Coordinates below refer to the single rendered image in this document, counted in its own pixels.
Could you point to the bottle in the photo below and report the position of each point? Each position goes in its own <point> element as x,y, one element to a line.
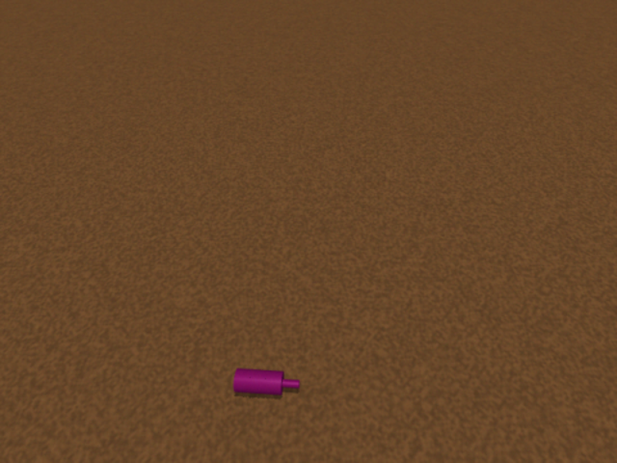
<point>259,381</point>

